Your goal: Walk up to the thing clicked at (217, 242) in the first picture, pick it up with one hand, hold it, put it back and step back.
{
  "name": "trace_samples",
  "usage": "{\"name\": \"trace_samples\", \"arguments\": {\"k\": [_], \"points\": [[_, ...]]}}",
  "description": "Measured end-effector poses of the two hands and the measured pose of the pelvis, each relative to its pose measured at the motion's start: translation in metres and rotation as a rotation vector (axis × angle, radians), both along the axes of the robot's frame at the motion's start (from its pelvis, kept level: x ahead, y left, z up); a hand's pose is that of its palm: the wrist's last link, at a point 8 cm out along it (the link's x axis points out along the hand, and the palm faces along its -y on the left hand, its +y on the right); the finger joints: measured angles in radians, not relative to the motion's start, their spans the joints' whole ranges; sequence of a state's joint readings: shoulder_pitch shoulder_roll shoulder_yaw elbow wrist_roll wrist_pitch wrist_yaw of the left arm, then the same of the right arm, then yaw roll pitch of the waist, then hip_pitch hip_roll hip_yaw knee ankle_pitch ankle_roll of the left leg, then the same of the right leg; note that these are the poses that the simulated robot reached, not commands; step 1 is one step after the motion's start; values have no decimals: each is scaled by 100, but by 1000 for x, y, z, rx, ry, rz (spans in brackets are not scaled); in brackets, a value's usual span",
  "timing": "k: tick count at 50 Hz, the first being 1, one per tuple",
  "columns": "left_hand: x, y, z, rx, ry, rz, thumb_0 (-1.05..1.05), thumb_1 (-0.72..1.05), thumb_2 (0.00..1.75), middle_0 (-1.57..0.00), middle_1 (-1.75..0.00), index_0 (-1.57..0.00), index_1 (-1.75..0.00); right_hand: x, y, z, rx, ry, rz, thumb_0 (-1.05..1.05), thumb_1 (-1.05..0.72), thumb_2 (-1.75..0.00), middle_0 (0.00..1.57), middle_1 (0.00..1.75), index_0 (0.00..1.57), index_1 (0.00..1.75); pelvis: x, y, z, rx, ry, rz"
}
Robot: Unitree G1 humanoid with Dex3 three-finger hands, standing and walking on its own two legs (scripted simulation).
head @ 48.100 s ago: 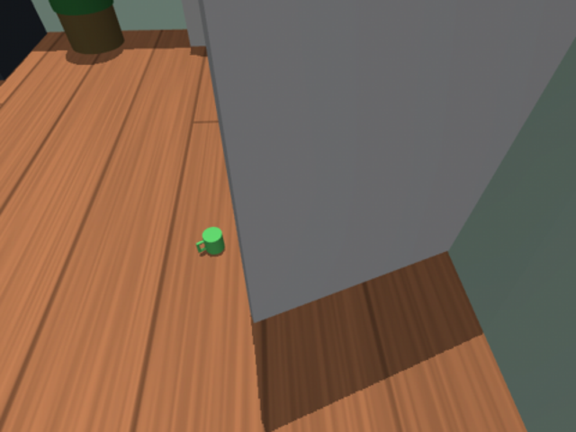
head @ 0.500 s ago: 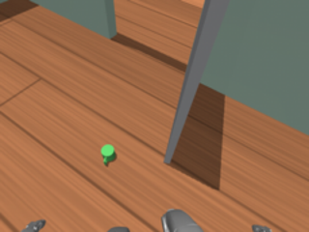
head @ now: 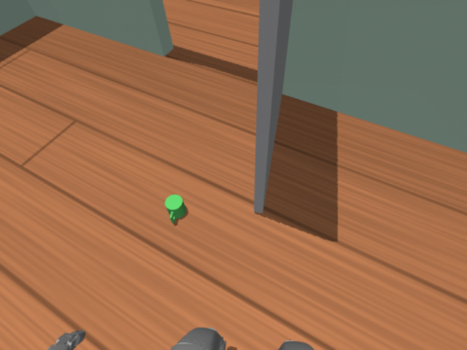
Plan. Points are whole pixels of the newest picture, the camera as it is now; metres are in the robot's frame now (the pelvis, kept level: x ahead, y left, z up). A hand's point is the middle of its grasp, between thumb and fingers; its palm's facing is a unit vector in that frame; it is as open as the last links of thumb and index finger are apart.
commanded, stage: step back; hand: left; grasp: from above
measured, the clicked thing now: (174, 209) +0.74 +0.33 -0.72
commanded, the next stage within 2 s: stand in 1.90 s
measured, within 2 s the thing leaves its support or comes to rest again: neither
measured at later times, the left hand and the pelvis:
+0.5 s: hand out of the picture -0.09 +0.26 -0.15, palm faces -0.03 -0.91 -0.41, open 7.4 cm; pelvis -0.17 -0.01 -0.01, yaw -2 degrees
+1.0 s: hand out of the picture -0.26 +0.29 -0.15, palm faces +0.01 -0.93 -0.37, open 7.4 cm; pelvis -0.30 +0.01 +0.00, yaw +0 degrees
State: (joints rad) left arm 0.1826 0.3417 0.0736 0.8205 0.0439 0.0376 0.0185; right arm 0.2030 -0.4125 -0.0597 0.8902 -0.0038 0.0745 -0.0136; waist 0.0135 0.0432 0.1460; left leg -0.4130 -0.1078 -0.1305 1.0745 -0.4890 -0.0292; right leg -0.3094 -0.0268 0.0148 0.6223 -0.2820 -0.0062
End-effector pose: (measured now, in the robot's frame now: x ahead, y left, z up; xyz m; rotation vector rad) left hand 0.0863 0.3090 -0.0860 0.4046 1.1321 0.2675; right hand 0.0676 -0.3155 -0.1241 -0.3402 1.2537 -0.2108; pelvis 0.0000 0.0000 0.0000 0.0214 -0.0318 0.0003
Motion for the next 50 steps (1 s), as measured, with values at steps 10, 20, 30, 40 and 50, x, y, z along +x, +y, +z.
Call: {"name": "trace_samples", "arguments": {"k": [10, 20, 30, 40, 50], "points": [[-32, 19, -20, -44, -73, 3, 0, 90, 90, -20, -30, -20, -30, -73, 20, 9, -32, 26, 44, 1, -91, -89, 20, 30, 21, 30, -69, 15, -7, -13, -24, 44], [-124, 7, -24, -47, 14, -12, 0, 91, 90, -20, -30, -20, -30, -89, 11, 18, -35, -134, 72, 0, -90, -89, 21, 31, 21, 30, -135, 3, -7, -34, -4, -23], [-228, -2, -13, -16, 66, 29, 0, 90, 90, -21, -30, -21, -30, -152, 2, 10, -4, -131, 50, 0, -91, -89, 20, 30, 21, 30, -202, -4, -3, -5, -13, -18], [-285, 32, -26, -22, -10, 63, 0, 90, 90, -20, -30, -21, -30, -246, 25, 5, -29, -13, 102, 1, -91, -89, 20, 30, 21, 30, -268, 16, -12, 6, -32, 52], [-348, 25, -28, -76, 108, 57, 0, 91, 90, -20, -30, -20, -30, -285, 28, 23, -8, -93, 61, 1, -90, -89, 21, 31, 21, 30, -297, 12, 0, -22, -16, -3]]}}
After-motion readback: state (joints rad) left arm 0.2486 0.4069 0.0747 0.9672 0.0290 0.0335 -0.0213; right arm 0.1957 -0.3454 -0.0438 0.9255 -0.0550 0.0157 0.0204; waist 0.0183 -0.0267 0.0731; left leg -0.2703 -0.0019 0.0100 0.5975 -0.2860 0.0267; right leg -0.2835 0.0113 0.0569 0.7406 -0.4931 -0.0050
